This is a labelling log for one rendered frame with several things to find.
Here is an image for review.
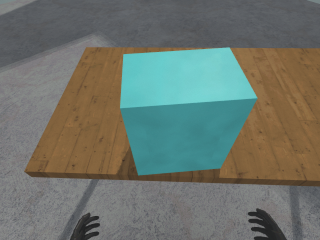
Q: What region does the right robot hand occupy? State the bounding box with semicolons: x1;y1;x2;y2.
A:
248;208;287;240

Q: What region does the carton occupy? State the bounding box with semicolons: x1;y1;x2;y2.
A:
120;47;258;176

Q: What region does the table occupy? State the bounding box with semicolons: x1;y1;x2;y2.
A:
24;47;320;187

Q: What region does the left robot hand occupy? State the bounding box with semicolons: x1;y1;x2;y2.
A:
70;212;100;240

